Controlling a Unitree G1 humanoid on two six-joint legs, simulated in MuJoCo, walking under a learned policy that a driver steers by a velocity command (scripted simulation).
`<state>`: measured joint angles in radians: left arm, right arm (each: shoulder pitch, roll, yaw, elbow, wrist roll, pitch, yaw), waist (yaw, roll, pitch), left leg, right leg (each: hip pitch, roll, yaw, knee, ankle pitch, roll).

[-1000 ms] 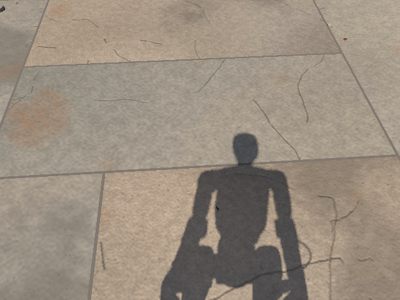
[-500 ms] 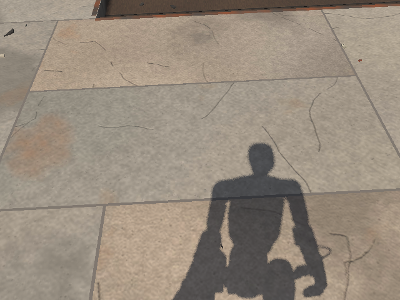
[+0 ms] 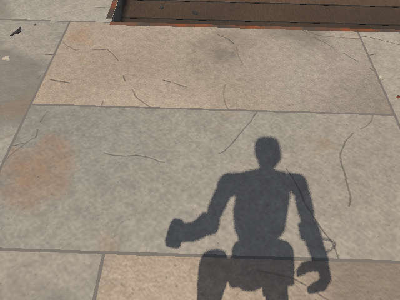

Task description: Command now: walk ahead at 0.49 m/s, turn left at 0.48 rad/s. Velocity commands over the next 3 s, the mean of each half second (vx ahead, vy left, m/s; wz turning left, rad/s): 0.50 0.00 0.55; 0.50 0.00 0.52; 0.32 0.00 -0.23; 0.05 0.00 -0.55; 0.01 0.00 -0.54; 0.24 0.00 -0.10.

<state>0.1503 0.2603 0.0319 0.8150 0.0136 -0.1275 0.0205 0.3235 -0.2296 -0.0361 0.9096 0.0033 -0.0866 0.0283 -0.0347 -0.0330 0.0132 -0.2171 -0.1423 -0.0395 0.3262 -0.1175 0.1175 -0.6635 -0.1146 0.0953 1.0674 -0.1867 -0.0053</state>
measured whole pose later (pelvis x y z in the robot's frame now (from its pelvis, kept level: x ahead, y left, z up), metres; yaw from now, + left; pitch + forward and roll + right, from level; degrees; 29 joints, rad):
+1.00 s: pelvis +0.48 +0.12 +0.00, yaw +34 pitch +2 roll +0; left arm 0.17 0.30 0.05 0.74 0.00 -0.10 0.00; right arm 0.30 -0.26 -0.06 0.70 0.00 -0.07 0.03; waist -0.02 -0.04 0.02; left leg -0.24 -0.11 -0.01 0.37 -0.17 0.11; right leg -0.64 -0.13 0.04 1.09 -0.25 0.02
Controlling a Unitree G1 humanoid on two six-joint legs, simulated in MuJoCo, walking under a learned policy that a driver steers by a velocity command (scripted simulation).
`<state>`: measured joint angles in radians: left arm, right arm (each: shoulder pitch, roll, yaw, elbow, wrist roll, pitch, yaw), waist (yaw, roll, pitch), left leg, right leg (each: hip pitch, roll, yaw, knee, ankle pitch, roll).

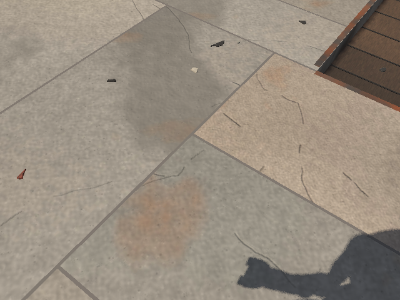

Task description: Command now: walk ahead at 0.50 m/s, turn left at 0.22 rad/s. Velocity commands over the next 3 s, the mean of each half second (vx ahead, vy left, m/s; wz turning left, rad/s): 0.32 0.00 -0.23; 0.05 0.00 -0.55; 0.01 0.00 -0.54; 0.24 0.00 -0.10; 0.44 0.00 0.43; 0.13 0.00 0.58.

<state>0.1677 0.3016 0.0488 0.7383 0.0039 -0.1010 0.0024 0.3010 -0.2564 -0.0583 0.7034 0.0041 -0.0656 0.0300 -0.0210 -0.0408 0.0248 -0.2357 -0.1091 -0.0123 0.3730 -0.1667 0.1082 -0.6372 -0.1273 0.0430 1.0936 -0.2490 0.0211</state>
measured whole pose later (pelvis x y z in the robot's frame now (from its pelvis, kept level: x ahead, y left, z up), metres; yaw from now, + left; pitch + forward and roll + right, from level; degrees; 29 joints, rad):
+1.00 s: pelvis +0.29 -0.01 +0.00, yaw -29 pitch +2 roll -1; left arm 0.21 0.34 0.10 0.63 -0.02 0.07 0.02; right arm 0.18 -0.25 -0.05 0.67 -0.02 0.00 -0.05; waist -0.01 -0.05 0.02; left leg -0.28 0.04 0.04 0.46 -0.21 0.01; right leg -0.56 0.03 0.06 1.11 -0.37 0.09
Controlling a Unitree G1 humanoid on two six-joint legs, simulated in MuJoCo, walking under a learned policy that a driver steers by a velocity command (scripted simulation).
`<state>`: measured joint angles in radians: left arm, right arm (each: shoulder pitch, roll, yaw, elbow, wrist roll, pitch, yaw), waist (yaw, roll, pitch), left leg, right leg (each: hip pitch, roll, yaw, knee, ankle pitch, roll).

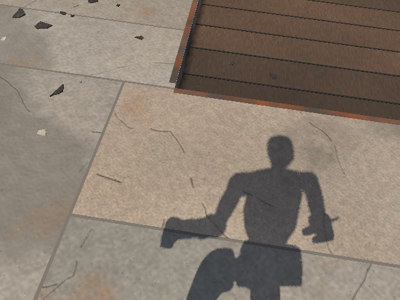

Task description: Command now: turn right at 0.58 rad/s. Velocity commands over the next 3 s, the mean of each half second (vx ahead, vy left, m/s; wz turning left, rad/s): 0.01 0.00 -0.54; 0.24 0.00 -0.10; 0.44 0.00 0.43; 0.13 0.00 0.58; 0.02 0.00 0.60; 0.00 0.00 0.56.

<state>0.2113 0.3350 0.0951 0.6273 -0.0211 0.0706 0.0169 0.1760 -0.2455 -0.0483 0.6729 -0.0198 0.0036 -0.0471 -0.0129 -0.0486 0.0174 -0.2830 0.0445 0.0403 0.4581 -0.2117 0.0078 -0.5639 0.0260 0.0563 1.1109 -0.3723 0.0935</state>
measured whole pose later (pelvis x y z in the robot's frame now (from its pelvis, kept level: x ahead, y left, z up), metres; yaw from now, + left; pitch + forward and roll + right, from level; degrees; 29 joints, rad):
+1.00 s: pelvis +0.08 -0.09 +0.00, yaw -16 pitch +2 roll +0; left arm 0.15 0.28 0.06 0.66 -0.02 -0.07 -0.03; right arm 0.42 -0.28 -0.06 0.80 0.03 -0.04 0.00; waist -0.08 -0.01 -0.01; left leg -0.07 0.03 -0.05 0.38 -0.34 -0.03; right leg -0.41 -0.02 0.00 0.55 -0.20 0.00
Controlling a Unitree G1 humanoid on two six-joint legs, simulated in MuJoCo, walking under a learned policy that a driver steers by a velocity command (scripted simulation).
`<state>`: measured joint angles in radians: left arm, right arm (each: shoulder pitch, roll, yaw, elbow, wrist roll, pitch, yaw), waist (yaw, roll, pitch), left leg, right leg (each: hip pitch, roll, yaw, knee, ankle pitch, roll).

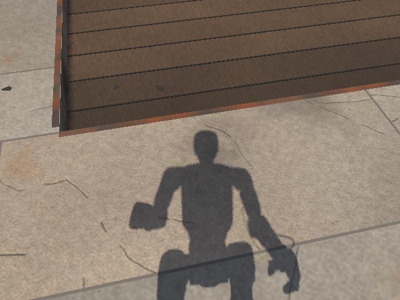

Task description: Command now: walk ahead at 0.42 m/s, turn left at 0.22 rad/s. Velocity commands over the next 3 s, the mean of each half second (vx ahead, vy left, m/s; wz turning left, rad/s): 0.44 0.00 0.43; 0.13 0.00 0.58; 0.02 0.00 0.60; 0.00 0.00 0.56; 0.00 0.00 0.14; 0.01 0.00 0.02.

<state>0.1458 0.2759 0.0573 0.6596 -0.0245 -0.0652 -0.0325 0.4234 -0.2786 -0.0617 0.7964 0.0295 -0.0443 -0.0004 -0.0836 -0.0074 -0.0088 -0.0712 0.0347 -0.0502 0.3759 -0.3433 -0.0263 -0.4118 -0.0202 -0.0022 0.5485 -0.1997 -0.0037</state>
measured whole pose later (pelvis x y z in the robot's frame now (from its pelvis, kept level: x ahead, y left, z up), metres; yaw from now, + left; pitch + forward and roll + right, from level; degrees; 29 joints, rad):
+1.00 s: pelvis +0.37 +0.05 -0.01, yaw +33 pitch +3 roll +0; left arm 0.13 0.29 0.04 0.69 0.00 -0.02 0.03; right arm 0.18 -0.31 -0.08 0.63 0.01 0.04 -0.03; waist -0.03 -0.01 0.02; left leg -0.37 -0.16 -0.21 0.55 -0.20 0.06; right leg -0.45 0.02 0.13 0.66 -0.27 0.08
